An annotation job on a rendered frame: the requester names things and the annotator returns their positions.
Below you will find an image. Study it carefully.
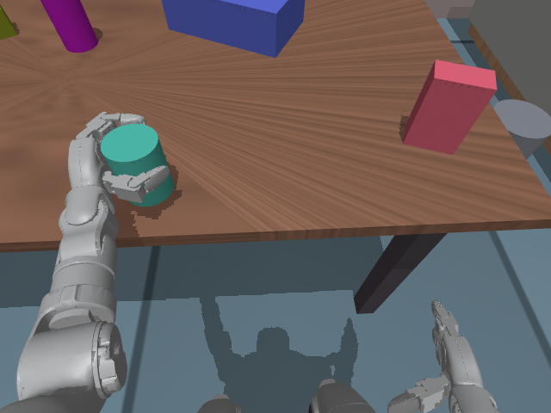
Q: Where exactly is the left robot arm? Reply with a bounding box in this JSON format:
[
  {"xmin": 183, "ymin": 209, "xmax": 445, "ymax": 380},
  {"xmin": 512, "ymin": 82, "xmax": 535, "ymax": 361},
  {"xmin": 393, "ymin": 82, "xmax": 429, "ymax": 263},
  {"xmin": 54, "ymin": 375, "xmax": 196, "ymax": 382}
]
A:
[{"xmin": 0, "ymin": 186, "xmax": 127, "ymax": 413}]

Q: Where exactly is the table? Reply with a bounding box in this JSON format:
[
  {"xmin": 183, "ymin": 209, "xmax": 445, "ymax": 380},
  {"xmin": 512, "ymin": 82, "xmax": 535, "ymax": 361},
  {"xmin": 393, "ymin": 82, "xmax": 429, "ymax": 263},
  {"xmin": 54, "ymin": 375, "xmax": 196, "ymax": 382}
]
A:
[{"xmin": 0, "ymin": 0, "xmax": 551, "ymax": 314}]

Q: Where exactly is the right robot arm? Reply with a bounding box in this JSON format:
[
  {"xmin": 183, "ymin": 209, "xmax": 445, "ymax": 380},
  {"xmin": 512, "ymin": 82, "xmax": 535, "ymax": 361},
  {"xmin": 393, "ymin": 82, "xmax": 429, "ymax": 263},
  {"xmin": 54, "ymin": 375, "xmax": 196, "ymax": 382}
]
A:
[{"xmin": 449, "ymin": 385, "xmax": 501, "ymax": 413}]

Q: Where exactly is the right robot hand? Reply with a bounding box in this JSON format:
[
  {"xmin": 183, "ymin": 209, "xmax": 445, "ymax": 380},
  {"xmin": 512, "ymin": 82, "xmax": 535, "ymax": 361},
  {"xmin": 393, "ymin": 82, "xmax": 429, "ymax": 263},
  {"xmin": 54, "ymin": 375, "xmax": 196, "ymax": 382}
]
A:
[{"xmin": 387, "ymin": 299, "xmax": 484, "ymax": 413}]

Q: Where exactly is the left robot hand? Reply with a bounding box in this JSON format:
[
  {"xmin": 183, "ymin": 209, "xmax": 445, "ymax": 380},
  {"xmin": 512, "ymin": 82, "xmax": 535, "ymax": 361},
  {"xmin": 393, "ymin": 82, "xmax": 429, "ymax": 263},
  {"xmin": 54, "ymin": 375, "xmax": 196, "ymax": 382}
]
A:
[{"xmin": 68, "ymin": 112, "xmax": 170, "ymax": 203}]

